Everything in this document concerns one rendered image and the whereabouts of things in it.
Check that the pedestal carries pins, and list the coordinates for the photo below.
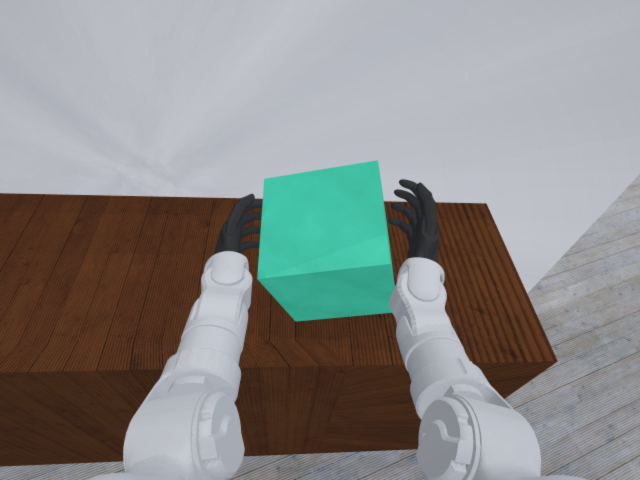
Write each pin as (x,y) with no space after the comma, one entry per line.
(96,290)

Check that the carton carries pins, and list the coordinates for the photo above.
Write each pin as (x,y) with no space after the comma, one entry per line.
(324,245)

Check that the robot right hand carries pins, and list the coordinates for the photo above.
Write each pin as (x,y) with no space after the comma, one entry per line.
(423,235)

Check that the right robot forearm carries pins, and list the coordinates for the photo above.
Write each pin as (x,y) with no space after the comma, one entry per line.
(431,350)

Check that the robot left upper arm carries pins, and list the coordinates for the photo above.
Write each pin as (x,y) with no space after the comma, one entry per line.
(192,436)

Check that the robot left hand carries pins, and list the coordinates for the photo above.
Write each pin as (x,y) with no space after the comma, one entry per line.
(232,232)

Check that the robot right upper arm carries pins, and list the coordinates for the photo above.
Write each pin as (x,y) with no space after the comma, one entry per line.
(461,438)

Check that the left robot forearm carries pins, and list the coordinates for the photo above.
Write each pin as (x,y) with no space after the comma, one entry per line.
(213,338)

